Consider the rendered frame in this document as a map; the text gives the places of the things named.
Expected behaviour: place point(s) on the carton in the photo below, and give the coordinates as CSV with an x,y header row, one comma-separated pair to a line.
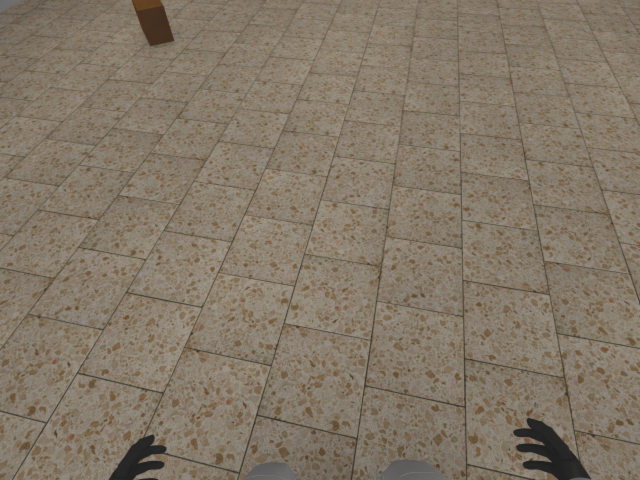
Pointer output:
x,y
153,21

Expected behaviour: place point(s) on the robot right hand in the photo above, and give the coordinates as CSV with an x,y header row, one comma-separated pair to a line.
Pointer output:
x,y
564,464

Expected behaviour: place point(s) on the robot left hand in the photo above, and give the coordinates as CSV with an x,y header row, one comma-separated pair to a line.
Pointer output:
x,y
129,467

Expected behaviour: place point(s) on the right robot thigh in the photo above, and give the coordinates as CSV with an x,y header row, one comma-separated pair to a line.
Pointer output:
x,y
410,470

